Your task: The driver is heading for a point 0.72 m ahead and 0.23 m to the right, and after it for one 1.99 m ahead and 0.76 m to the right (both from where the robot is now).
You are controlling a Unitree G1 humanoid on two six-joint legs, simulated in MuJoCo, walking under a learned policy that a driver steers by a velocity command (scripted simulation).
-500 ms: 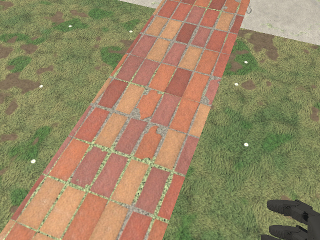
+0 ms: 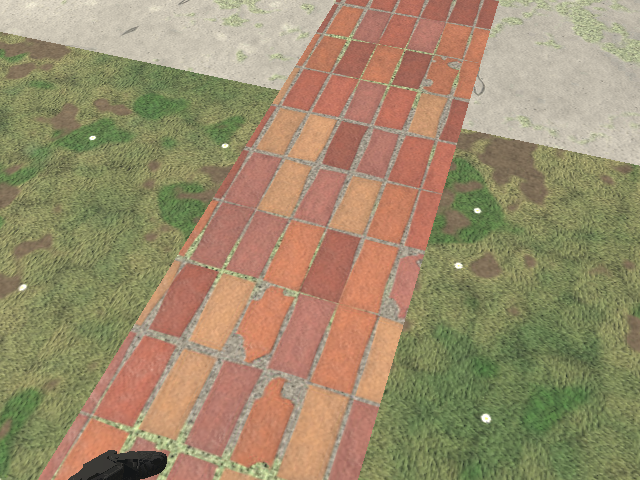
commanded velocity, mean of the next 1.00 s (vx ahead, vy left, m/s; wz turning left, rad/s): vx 0.50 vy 0.00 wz -0.30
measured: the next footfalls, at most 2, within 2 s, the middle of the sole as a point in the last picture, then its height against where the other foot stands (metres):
left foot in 0.48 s outside the picture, level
right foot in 1.00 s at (413, 405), level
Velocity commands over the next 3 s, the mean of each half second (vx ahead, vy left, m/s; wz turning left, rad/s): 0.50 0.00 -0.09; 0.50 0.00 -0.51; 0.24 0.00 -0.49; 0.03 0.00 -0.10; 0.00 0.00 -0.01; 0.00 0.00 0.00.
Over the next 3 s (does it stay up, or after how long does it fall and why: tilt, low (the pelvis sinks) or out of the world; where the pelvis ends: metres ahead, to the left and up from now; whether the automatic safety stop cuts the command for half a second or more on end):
stays up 0.73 -0.20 0.02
